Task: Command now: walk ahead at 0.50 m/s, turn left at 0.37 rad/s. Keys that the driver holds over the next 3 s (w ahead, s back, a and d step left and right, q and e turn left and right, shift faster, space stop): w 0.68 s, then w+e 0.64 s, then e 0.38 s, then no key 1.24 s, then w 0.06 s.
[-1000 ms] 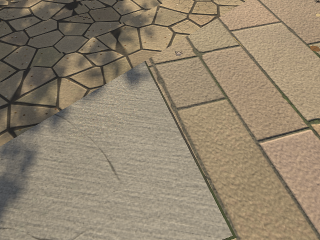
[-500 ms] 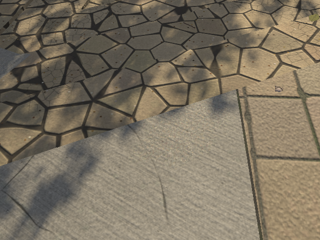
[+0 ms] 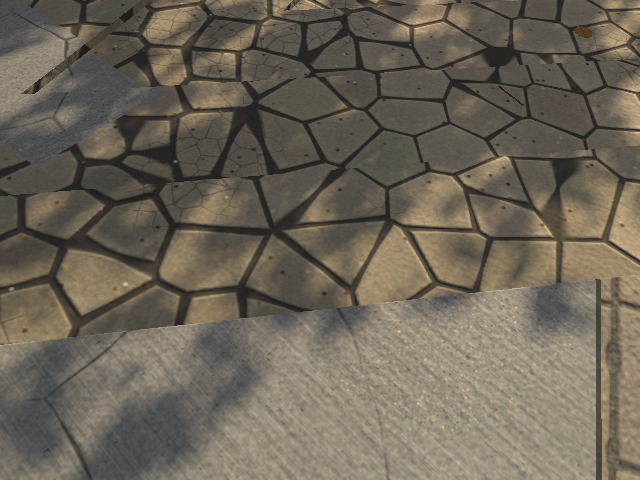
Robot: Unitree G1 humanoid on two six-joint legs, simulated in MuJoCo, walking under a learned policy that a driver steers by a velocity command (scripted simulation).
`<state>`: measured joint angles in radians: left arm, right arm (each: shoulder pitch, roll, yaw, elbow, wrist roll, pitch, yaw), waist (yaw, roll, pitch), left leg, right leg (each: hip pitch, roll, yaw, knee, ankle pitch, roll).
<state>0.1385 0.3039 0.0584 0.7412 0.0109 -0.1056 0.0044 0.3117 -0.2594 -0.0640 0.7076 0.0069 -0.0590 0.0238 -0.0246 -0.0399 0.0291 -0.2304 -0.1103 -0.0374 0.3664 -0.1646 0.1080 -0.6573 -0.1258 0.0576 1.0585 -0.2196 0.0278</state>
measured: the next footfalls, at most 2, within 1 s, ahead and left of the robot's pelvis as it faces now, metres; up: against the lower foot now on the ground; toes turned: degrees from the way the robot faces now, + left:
right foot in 0.32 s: +0.37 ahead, -0.14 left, +0.00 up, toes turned +3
left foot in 0.84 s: +0.63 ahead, +0.12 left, +0.00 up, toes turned +1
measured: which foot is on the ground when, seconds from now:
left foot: down 0.00-0.34, up 0.36-0.82, down 0.84-1.00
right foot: up 0.00-0.30, down 0.32-0.86, up 0.88-1.00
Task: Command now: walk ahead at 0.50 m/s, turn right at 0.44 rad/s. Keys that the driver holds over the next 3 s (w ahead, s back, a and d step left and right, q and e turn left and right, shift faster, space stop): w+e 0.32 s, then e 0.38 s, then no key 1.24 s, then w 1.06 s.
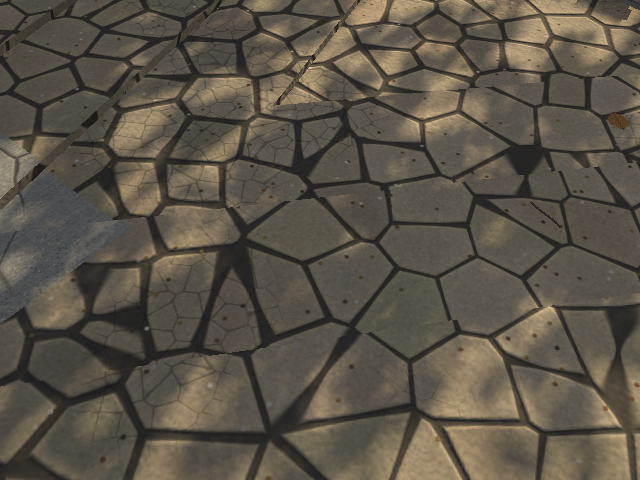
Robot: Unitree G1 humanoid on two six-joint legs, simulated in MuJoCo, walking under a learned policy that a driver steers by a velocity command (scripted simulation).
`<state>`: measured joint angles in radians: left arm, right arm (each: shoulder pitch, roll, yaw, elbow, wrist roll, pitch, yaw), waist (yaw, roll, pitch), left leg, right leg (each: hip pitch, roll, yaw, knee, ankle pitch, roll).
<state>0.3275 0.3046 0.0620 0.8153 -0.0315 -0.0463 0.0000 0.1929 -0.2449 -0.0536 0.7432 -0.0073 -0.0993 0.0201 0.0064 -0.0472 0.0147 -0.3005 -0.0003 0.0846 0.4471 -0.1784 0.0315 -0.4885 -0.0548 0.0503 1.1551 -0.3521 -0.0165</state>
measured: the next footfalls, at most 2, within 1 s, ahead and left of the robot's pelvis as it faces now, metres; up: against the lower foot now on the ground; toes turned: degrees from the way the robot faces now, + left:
right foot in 0.36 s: +0.31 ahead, -0.17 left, +0.00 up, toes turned -18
left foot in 0.84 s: +0.51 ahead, -0.04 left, -0.04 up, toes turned -33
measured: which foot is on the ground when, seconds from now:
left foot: down 0.00-0.38, up 0.40-0.82, down 0.84-1.00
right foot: up 0.00-0.34, down 0.36-0.84, up 0.86-1.00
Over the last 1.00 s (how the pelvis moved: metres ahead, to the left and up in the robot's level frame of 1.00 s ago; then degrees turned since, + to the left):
0.55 0.02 -0.01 -4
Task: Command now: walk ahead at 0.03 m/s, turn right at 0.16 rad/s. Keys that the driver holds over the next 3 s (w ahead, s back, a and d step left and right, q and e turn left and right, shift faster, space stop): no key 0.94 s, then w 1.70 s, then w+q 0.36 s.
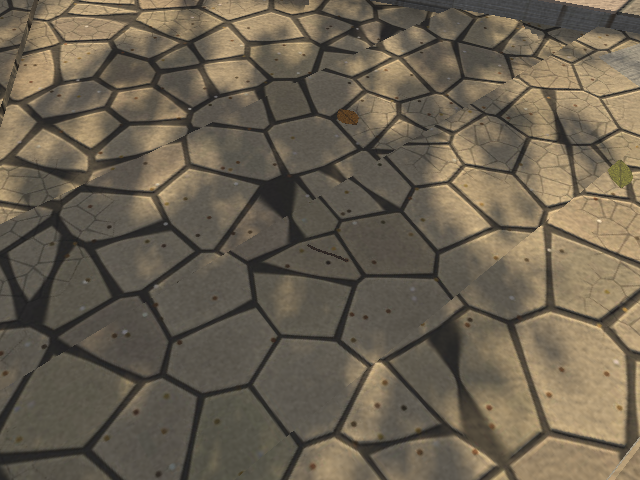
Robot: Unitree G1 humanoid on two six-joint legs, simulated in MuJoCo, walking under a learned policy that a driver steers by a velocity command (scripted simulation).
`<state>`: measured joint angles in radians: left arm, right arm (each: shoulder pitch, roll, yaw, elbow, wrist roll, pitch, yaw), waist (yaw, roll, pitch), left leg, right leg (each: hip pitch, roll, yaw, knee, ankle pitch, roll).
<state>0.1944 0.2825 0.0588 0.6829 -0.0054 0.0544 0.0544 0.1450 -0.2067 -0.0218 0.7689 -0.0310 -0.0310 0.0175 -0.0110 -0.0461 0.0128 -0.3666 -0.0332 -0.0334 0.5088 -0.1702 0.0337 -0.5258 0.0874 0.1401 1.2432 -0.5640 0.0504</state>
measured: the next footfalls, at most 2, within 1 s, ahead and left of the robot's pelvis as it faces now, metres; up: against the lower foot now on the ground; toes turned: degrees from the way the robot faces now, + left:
right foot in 0.18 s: +0.00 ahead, -0.17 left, +0.04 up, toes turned +2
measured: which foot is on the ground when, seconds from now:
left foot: down 0.00-1.00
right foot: up 0.00-0.16, down 0.18-1.00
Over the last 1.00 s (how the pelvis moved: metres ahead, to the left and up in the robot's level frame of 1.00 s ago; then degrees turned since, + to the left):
0.37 -0.07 -0.04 -30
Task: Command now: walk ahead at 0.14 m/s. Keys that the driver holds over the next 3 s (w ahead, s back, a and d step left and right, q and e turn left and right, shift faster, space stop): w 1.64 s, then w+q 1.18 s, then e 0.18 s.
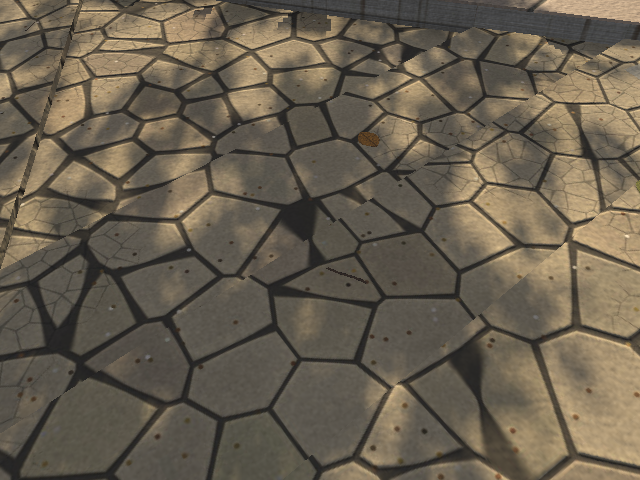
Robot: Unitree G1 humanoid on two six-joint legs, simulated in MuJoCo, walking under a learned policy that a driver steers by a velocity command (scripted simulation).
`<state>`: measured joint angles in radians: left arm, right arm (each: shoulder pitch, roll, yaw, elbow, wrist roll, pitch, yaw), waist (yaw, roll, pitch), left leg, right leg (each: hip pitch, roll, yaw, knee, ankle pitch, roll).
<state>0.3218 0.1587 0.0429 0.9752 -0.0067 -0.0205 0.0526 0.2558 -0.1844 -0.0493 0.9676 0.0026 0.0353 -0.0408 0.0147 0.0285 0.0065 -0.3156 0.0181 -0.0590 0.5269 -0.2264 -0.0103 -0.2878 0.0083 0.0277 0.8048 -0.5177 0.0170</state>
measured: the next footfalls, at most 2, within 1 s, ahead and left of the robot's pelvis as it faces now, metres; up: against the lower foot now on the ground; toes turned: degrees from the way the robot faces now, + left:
right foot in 0.62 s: +0.43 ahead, -0.13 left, +0.00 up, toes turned -1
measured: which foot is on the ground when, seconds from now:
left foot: down 0.00-0.64, up 0.66-1.00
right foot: down 0.00-0.18, up 0.20-0.60, down 0.62-1.00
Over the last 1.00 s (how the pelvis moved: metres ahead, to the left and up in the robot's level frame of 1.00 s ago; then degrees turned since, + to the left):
0.01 -0.03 0.00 0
